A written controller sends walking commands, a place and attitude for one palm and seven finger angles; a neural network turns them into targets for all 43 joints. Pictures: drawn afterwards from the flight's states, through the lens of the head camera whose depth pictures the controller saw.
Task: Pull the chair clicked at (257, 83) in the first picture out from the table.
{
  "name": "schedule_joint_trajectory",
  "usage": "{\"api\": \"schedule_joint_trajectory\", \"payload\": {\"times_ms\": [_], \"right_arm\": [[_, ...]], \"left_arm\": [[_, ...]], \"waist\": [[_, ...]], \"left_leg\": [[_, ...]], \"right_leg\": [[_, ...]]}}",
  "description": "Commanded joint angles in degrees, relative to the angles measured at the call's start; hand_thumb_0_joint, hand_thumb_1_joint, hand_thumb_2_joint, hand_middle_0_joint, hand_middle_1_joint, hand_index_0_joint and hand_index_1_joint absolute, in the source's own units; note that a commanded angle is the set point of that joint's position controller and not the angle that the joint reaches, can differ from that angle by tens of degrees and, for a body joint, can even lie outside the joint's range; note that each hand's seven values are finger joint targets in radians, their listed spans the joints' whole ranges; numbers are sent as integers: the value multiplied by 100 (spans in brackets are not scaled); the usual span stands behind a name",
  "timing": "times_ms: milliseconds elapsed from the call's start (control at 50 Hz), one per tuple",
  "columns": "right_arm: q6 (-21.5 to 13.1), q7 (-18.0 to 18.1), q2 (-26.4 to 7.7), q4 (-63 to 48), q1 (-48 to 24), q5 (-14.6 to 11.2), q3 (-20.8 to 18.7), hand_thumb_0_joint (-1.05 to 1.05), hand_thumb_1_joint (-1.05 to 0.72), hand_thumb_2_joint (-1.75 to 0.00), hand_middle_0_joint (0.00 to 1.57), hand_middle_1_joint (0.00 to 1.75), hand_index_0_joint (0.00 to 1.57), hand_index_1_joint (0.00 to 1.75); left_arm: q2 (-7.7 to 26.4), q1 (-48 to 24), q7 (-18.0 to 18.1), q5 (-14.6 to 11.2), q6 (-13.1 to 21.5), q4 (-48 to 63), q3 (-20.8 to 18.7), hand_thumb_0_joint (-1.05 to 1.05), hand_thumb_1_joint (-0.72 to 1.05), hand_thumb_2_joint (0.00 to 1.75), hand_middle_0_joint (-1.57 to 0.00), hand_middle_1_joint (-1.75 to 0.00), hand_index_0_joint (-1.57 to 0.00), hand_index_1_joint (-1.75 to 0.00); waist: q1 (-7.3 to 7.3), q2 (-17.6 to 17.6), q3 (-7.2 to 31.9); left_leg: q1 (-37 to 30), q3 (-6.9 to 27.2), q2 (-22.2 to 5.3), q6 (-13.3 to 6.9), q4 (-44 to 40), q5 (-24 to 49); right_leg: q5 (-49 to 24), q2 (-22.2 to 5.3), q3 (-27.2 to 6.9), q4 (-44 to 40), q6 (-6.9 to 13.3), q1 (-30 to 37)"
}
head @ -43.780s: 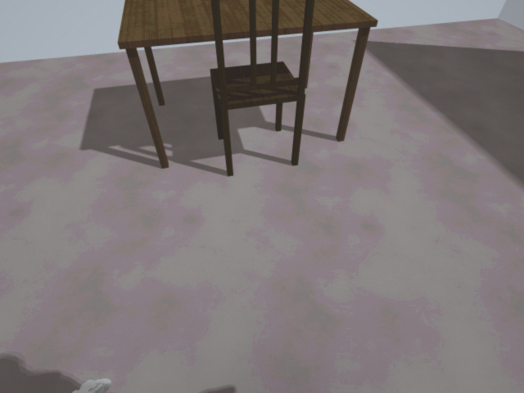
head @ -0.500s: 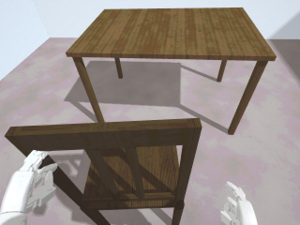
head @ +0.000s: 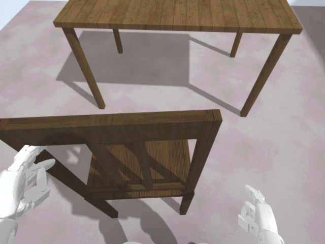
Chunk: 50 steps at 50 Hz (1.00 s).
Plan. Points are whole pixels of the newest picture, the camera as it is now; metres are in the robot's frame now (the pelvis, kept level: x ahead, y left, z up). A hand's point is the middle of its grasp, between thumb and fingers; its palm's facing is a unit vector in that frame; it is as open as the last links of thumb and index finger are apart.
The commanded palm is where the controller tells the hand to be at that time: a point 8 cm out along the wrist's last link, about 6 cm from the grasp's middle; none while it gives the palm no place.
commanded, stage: step back with the hand held close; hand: left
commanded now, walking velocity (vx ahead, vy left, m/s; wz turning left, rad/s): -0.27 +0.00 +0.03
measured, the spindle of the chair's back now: (111, 169) +0.29 +0.18 -0.06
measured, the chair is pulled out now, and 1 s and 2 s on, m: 0.60 0.60 0.60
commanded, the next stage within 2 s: stop stepping back and stand still in 0.88 s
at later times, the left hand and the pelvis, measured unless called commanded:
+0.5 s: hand out of the picture +0.13 +0.30 +0.18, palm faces +0.57 -0.69 -0.45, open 7.3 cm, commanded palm +0.08 +0.32 +0.18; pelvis -0.06 +0.02 -0.01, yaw +0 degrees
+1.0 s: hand out of the picture +0.06 +0.25 +0.15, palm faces +0.28 -0.78 -0.55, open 7.4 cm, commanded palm -0.02 +0.31 +0.18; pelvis -0.17 +0.01 -0.01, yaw -2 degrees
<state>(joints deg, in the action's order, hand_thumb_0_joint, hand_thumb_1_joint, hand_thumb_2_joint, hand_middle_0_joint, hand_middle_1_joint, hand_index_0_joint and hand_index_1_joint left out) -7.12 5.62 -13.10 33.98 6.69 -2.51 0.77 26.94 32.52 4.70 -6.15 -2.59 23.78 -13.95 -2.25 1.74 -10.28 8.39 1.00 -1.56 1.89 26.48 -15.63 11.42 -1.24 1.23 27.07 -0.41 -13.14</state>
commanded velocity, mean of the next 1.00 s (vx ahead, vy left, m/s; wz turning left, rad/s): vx -0.30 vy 0.00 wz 0.03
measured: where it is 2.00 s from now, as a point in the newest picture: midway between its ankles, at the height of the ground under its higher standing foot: outside the picture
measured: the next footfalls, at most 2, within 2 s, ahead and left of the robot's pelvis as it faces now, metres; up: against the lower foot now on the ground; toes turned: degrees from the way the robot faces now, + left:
right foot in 0.88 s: -0.21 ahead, -0.12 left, +0.00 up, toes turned -2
left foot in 1.10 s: -0.12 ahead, +0.11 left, +0.00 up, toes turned -2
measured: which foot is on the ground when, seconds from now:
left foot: down 0.00-0.96, up 0.98-1.00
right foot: down 0.00-0.62, up 0.64-0.86, down 0.88-1.00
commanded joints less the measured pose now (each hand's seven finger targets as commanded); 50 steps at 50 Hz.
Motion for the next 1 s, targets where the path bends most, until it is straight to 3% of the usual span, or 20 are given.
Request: {"api": "schedule_joint_trajectory", "payload": {"times_ms": [0,100,220,260,320,380,400,440,480,540,600,640,700,760,840,900,920,940,960,980], "right_arm": [[-139,66,-539,-967,-431,-21,-332,0,-90,-90,20,30,20,30],[-96,120,-513,-1017,-455,-26,-408,0,-90,-90,20,30,20,30],[-295,193,-543,-928,-195,70,-351,0,-90,-90,20,30,20,30],[-380,216,-562,-803,-56,116,-364,0,-90,-90,20,30,20,30],[-322,138,-542,-650,161,111,-404,0,-90,-90,20,30,20,30],[-177,13,-584,-529,243,105,-493,0,-90,-90,20,30,20,30],[-136,3,-583,-439,203,93,-509,0,-90,-90,20,30,20,30],[-84,-46,-552,-490,117,92,-416,0,-90,-90,20,30,20,30],[-47,-60,-544,-580,63,113,-323,0,-90,-90,20,30,20,30],[-24,29,-637,-866,-121,149,-226,0,-90,-90,20,30,20,30],[-239,52,-683,-1078,-327,187,-327,0,-90,-90,20,30,20,30],[-364,19,-558,-1030,-141,255,-411,0,-90,-90,20,30,20,30],[-516,-56,-564,-735,37,173,-510,0,-90,-90,20,30,20,30],[-585,-79,-636,-286,261,265,-485,0,-90,-90,20,30,20,30],[-624,-147,-741,-27,115,317,-548,0,-90,-90,20,30,20,30],[-496,-218,-659,-218,-10,230,-522,0,-90,-90,20,30,20,30],[-413,-221,-606,-385,-19,151,-536,0,-90,-90,20,30,20,30],[-365,-186,-697,-572,-183,53,-639,0,-90,-90,20,30,20,30],[-355,-157,-640,-765,-428,-19,-605,0,-90,-90,20,30,20,30],[-279,-149,-527,-891,-489,-43,-526,0,-90,-90,20,30,20,30]], "left_arm": [[1490,-176,660,164,1237,2874,-2127,0,90,90,-20,-30,-20,-30],[1648,272,745,177,1247,3221,-2365,0,90,90,-20,-30,-20,-30],[1538,129,761,243,1423,3245,-2370,0,90,90,-20,-30,-20,-30],[1379,-15,788,280,1551,2788,-2429,0,90,90,-20,-30,-20,-30],[649,191,742,326,1458,1175,-2060,0,90,90,-20,-30,-20,-30],[335,-378,636,404,1360,174,-1560,0,90,90,-20,-30,-20,-30],[261,-448,625,413,1294,-149,-1401,0,90,90,-20,-30,-20,-30],[259,-892,592,447,1220,-76,-1116,0,90,90,-20,-30,-20,-30],[393,-1087,573,494,1199,327,-1117,0,90,90,-20,-30,-20,-30],[870,-1115,631,518,1345,1693,-1526,0,90,90,-20,-30,-20,-30],[1467,-1232,785,723,1678,3309,-2251,0,90,90,-20,-30,-20,-30],[1294,-639,710,558,1774,3492,-2196,0,90,90,-20,-30,-20,-30],[1130,343,651,449,1889,2568,-2440,0,90,90,-20,-30,-20,-30],[648,278,553,257,1935,1619,-2124,0,90,90,-20,-30,-20,-30],[572,-287,336,308,1996,753,-1794,0,90,90,-20,-30,-20,-30],[832,-179,199,318,2089,1225,-1829,0,90,90,-20,-30,-20,-30],[650,-272,151,270,2065,1576,-1533,0,90,90,-20,-30,-20,-30],[1000,-228,155,223,2050,1881,-1740,0,90,90,-20,-30,-20,-30],[1160,-125,183,219,2086,1998,-1952,0,90,90,-20,-30,-20,-30],[1143,331,218,232,1982,1842,-2120,0,90,90,-20,-30,-20,-30]], "waist": [[17,860,2755],[10,993,2619],[23,1354,1974],[71,1195,1788],[170,441,1370],[263,-861,798],[274,-1065,633],[276,-1682,652],[269,-1999,911],[201,-662,1135],[198,2235,1496],[179,2005,1816],[63,1617,1764],[256,1301,1528],[170,845,1784],[22,28,2496],[59,-931,2720],[67,-2397,2536],[6,-2741,2109],[-7,-2293,1869]], "left_leg": [[-289,212,-442,-240,-28,2933],[352,411,-575,-279,-70,2497],[1674,598,-689,-392,-500,296],[2112,612,-713,-418,-588,-411],[2136,366,-479,-316,-373,-1153],[1444,80,-59,-216,684,-1356],[1089,-43,35,-211,1112,-1209],[738,-66,69,-270,1724,-994],[645,-99,41,-337,1537,-917],[1235,423,-228,-498,-135,-1546],[3271,1957,-1576,-1102,-1882,-2735],[2740,1525,-1483,-981,-1485,-1318],[1884,988,-1154,-875,-862,-439],[629,1341,-1259,-881,-753,1082],[-346,1168,-1344,-746,26,3083],[-650,537,-839,-510,728,2727],[-507,8,-371,-337,1234,2502],[246,-317,159,-189,2015,872],[1343,-254,505,-203,2721,-780],[1781,-42,263,-259,3058,-1078]], "right_leg": [[-2968,-632,-393,293,97,1419],[-2395,-548,-239,432,65,1288],[-904,-361,-223,562,-13,1189],[-625,-330,-281,634,-5,1175],[217,-419,-602,113,81,510],[1961,-842,-1246,-1181,253,-1146],[2419,-1000,-1421,-1554,370,-1731],[2728,-1246,-1243,-1677,420,-2281],[2711,-1187,-865,-1521,336,-2115],[2681,-657,-469,-629,60,-1310],[864,74,0,2491,-202,749],[982,9,-119,3054,-152,451],[1339,55,139,1980,-54,58],[1610,82,-5,1018,14,-781],[391,-47,-163,-601,18,-524],[-1005,-166,-32,-1262,-32,97],[-1947,-365,-60,-1064,79,347],[-3489,-1043,-557,-820,329,286],[-4487,-1559,-714,-576,697,505],[-4421,-1732,-746,-377,873,521]]}}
